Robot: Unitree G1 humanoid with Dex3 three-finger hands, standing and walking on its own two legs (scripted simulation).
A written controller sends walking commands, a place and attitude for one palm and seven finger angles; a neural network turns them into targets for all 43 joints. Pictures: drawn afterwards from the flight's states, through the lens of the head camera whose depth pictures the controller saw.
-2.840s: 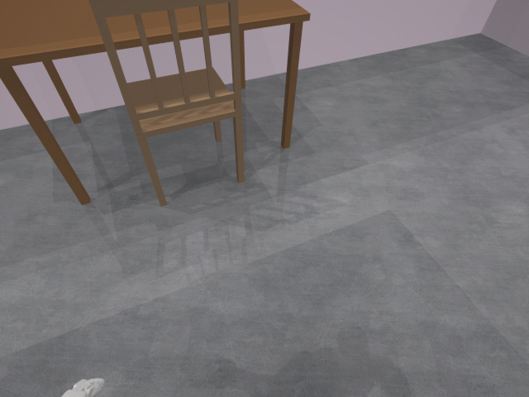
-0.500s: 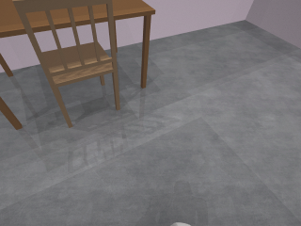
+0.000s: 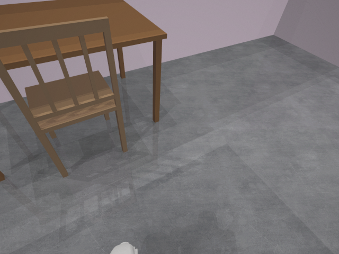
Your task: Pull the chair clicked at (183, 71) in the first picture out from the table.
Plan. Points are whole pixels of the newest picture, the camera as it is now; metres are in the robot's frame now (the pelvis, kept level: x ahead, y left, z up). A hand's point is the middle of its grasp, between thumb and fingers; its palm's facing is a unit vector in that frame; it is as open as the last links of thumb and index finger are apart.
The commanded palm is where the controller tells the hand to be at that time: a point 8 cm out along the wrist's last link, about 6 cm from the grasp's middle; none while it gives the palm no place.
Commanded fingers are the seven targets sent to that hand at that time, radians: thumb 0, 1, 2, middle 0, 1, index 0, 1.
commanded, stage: walk to a spot facing it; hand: left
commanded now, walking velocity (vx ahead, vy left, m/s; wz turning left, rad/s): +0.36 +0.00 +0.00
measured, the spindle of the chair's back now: (66, 76) +0.82 +0.48 -0.07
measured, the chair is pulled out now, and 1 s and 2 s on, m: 0.00 0.00 0.00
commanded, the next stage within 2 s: turn to face it in 0.22 s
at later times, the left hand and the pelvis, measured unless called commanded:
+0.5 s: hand (96, 222) +0.24 +0.22 -0.17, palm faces -0.04 -0.98 -0.17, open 7.3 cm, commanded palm none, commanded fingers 0.00 0.90 0.90 -0.20 -0.30 -0.20 -0.30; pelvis +0.19 +0.04 +0.01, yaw -3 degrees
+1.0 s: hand (84, 207) +0.29 +0.27 -0.19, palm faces +0.27 -0.94 -0.19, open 7.3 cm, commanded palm none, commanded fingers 0.00 0.90 0.90 -0.20 -0.30 -0.20 -0.30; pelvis +0.24 +0.06 -0.02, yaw +13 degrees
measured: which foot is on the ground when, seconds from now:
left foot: up 0.00-0.12, down 0.14-0.58, up 0.60-0.90, down 0.92-1.00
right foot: down 0.00-0.14, up 0.16-0.54, down 0.56-0.92, up 0.94-1.00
